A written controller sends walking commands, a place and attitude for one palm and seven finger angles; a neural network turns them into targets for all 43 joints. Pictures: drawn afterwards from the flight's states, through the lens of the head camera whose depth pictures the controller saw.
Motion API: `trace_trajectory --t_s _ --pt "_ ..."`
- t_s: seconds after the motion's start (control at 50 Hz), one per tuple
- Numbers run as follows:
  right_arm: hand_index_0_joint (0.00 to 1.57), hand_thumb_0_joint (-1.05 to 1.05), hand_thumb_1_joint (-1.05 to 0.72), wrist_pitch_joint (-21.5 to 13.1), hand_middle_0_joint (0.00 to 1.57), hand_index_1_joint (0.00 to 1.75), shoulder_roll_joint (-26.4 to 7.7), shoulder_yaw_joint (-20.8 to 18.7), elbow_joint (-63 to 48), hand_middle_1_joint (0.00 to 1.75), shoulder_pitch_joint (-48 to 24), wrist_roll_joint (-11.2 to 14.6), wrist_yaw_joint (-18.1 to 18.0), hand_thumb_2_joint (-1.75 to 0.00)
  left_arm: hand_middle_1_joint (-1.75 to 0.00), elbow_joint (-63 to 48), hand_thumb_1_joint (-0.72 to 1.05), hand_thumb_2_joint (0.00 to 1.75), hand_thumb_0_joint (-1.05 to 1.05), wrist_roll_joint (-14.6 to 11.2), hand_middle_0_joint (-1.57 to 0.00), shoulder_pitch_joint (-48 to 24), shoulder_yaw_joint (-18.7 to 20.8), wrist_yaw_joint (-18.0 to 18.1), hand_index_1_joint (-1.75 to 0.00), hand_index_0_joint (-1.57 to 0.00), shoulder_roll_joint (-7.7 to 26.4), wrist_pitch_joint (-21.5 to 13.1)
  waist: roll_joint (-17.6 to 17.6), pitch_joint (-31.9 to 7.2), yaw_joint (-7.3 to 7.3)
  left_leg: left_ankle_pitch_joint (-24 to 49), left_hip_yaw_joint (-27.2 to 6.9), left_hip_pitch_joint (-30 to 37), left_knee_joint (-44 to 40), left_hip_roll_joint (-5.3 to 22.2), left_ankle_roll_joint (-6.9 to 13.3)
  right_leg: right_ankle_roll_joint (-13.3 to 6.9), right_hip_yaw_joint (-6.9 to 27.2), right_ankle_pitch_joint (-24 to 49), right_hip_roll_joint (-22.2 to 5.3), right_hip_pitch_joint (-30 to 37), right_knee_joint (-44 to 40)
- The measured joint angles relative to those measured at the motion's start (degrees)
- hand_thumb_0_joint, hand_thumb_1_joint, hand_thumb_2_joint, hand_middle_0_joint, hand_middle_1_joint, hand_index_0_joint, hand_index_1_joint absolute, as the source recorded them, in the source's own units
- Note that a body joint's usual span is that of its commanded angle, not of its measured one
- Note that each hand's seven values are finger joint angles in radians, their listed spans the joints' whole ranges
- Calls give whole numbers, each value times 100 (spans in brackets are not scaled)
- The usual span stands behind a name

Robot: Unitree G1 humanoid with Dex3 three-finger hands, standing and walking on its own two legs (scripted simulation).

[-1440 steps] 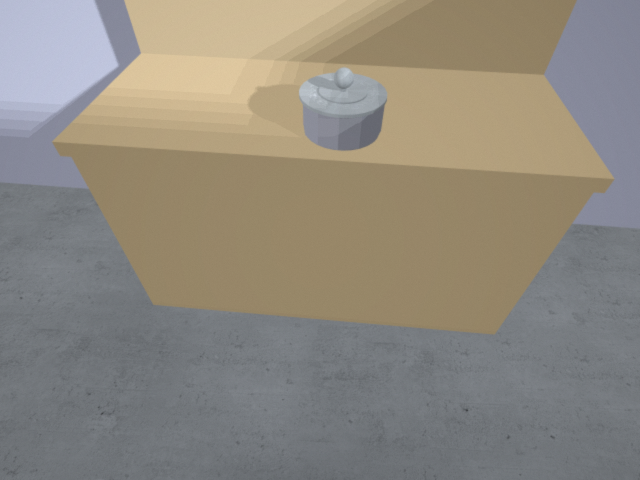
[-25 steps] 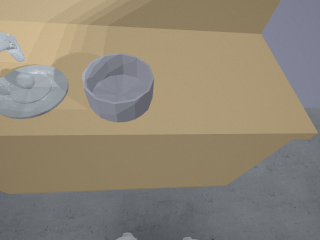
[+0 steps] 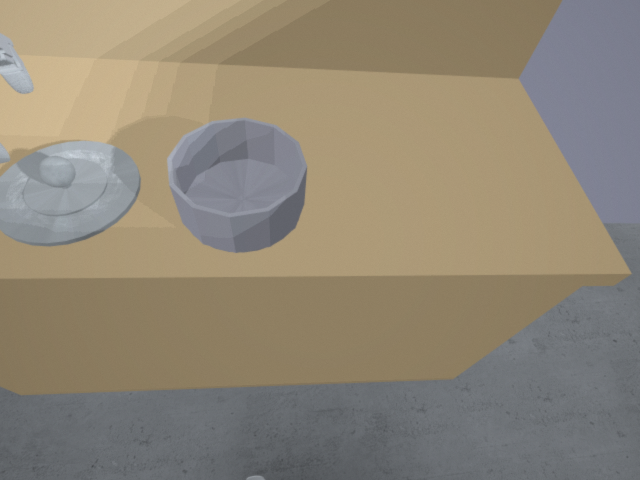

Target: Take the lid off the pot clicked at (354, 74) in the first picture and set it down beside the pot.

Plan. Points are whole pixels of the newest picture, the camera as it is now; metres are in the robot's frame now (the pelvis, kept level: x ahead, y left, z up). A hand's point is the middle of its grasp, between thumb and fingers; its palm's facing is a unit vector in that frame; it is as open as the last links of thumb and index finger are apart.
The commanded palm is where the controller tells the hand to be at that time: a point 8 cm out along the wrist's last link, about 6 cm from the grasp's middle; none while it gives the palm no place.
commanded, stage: raise the empty hand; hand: left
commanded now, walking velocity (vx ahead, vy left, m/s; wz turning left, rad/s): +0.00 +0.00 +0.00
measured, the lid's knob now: (57, 171) +0.54 +0.35 +0.03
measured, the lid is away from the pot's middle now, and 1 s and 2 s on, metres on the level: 0.26 0.26 0.26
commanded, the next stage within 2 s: draw the hand back to the body in 0.08 s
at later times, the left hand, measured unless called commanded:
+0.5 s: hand out of the picture +0.45 +0.33 +0.18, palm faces -0.30 -0.10 -0.95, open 11.0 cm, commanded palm +0.43 +0.32 +0.24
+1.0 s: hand (24, 118) +0.42 +0.26 +0.22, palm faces +0.42 -0.88 -0.24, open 10.7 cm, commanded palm +0.36 +0.30 +0.23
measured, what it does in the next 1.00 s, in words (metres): stands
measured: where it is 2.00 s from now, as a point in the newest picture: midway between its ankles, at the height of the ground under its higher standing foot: outside the picture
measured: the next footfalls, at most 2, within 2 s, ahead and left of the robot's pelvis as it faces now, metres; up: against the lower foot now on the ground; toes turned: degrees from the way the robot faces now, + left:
none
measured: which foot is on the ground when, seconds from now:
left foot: down 0.00-1.00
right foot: down 0.00-1.00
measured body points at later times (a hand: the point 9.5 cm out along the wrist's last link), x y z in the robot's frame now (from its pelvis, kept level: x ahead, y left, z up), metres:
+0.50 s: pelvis +0.00 +0.00 +0.00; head +0.06 +0.01 +0.45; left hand +0.47 +0.33 +0.23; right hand +0.04 -0.28 -0.11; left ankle +0.01 +0.06 -0.72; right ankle -0.01 -0.17 -0.72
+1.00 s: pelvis +0.01 -0.03 +0.02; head +0.03 -0.02 +0.47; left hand +0.39 +0.30 +0.23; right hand +0.15 -0.28 -0.07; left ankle +0.01 +0.06 -0.72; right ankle -0.01 -0.17 -0.72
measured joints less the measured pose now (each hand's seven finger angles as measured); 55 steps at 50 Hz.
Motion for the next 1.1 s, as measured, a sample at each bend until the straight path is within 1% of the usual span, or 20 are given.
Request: trace_trajectory --t_s 0.14,0.22,0.3,0.38,0.42,0.46,0.54,0.62,0.68,0.7,0.72,0.74,0.76,0.78,0.82,0.86,0.92,0.98,1.04,1.1 --pt "20 0 -90 2 20 30 -19 8 44 30 23 15 46 -90 -87 183 0 63 0 20 -35 -153 -157 -15 -87 -36 33 142 5 40 13 28 2 38 -60 -12 -2 -22 2 14 -10 29 -40" --pt "20 0 -90 -17 20 30 -20 -47 79 30 57 -16 57 -90 -87 4 0 63 0 38 -35 -104 -248 -70 -87 -36 -71 188 18 69 46 67 -26 42 -113 -30 -9 -58 -27 38 -22 45 -91" --pt "20 0 -90 16 20 30 -12 -80 23 30 68 -50 81 -90 -87 -320 0 63 0 -16 -36 164 108 -29 -87 -36 -112 23 20 16 30 86 -10 108 -176 -38 -13 -48 -9 53 -33 92 -128" --pt "20 0 -90 124 20 30 -7 -78 -96 30 1 -26 142 -90 -87 -335 0 63 0 -76 -35 384 165 13 -87 -36 -101 38 16 6 17 72 28 194 -193 -36 -16 -31 30 24 -35 141 -92" --pt "20 0 -90 173 20 30 -5 -93 -162 30 -40 -31 178 -90 -87 -517 0 63 0 -68 -35 565 155 9 -87 -36 -141 78 28 47 48 85 26 234 -211 -44 -19 -52 28 20 -41 173 -87" --pt "20 0 -90 221 20 30 -5 -102 -238 30 -94 -47 206 -90 -87 -864 0 63 0 -68 -35 865 329 15 -87 -36 -176 29 49 83 81 111 24 283 -244 -54 -21 -58 25 33 -50 215 -102" --pt "20 0 -90 281 20 30 16 -101 -364 30 -234 -60 239 -90 -87 -1433 0 63 0 -237 -35 1446 610 35 -87 -36 -190 -56 85 88 142 151 14 411 -319 -67 -25 -16 17 61 -64 340 -159" --pt "20 0 -90 329 20 30 35 -81 -433 30 -410 -33 265 -90 -87 -1573 0 63 0 -428 -35 1693 502 11 -87 -36 -256 44 76 120 260 187 -23 545 -372 -84 -38 -2 -21 70 -78 480 -192" --pt "20 0 -90 349 20 30 34 -74 -488 30 -539 -33 266 -90 -87 -1851 0 63 0 -453 -35 1915 438 4 -87 -36 -340 99 58 173 359 237 -70 625 -421 -103 -50 -26 -69 92 -91 571 -224" --pt "20 0 -90 271 20 30 45 -98 -562 30 -521 -33 236 -90 -87 -1849 0 63 0 -1180 -35 1956 584 186 -87 -36 -454 121 53 255 435 253 -83 708 -452 -104 -63 -77 -82 95 -88 652 -244" --pt "20 0 -90 116 20 30 49 -90 -637 30 -472 -39 187 -90 -87 -1894 0 63 0 -2044 -36 2022 745 497 -87 -36 -626 85 43 374 535 275 -88 845 -517 -105 -83 -165 -87 99 -84 780 -286" --pt "20 0 -90 -37 20 30 53 -54 -690 30 -427 -50 141 -90 -87 -2020 0 63 0 -2734 -36 2128 848 853 -87 -37 -824 32 28 474 630 303 -89 992 -606 -109 -102 -255 -85 102 -82 910 -342" --pt "20 0 -90 -169 20 30 63 -2 -716 30 -398 -67 99 -90 -87 -2168 0 63 0 -3336 -36 2260 966 1194 -87 -37 -1039 -28 3 532 705 336 -83 1122 -700 -114 -112 -314 -75 113 -84 1022 -403" --pt "20 0 -90 -278 20 30 81 68 -709 30 -399 -88 61 -90 -87 -2286 0 63 0 -3852 -36 2398 1118 1503 -87 -37 -1246 -96 -35 555 756 364 -68 1234 -786 -115 -119 -328 -56 138 -86 1114 -464" --pt "20 0 -90 -435 20 30 147 214 -636 30 -474 -135 15 -90 -87 -2463 0 63 0 -4569 -36 2681 1503 2017 -87 -37 -1554 -175 -136 539 770 393 -20 1422 -924 -88 -141 -250 -1 192 -70 1266 -579" --pt "20 0 -90 -586 20 30 236 293 -571 30 -538 -181 -4 -90 -87 -2614 0 63 0 -5031 -36 2912 1830 2434 -87 -36 -1721 -150 -243 505 728 393 20 1594 -1028 -42 -182 -165 46 232 -33 1417 -688" --pt "20 0 -90 -862 20 30 293 274 -521 30 -517 -236 16 -90 -86 -2918 2 64 0 -5495 -35 3188 2035 2872 -85 -36 -1950 -70 -314 491 704 381 27 1848 -1161 13 -251 -184 61 252 20 1670 -846" --pt "20 0 -90 -1066 20 30 224 224 -457 30 -517 -298 60 -90 -83 -3376 6 65 0 -5736 -34 3603 2221 3091 -83 -35 -2147 -46 -249 495 679 371 45 2068 -1285 51 -295 -203 84 270 55 1888 -994" --pt "20 0 -90 -1136 20 30 137 165 -372 30 -550 -356 89 -90 -80 -3660 11 67 0 -5871 -33 4076 2501 3190 -80 -34 -2189 -33 -144 469 640 371 97 2246 -1417 83 -329 -174 140 275 80 2023 -1089" --pt "20 0 -90 -1178 20 30 72 69 -277 30 -504 -354 100 -90 -76 -3917 17 69 0 -5997 -32 4423 2622 3255 -76 -33 -2238 60 -81 457 692 387 111 2386 -1541 110 -370 -207 156 257 106 2124 -1141"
